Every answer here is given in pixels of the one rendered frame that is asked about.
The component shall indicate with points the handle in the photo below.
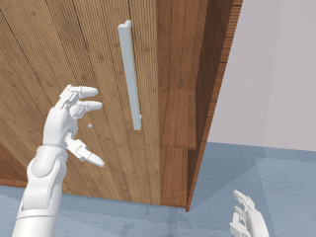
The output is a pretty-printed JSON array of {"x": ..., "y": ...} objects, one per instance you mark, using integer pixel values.
[{"x": 128, "y": 64}]

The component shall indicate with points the right robot hand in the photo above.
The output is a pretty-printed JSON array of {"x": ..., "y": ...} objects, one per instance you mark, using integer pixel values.
[{"x": 253, "y": 223}]

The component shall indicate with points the wardrobe door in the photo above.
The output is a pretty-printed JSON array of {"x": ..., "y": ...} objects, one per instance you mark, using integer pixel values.
[
  {"x": 46, "y": 45},
  {"x": 10, "y": 167}
]

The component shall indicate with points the left robot forearm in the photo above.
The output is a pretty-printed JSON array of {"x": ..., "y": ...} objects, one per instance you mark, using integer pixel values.
[{"x": 41, "y": 200}]

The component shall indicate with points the left robot hand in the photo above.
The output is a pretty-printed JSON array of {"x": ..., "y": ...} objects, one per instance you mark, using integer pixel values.
[{"x": 61, "y": 119}]

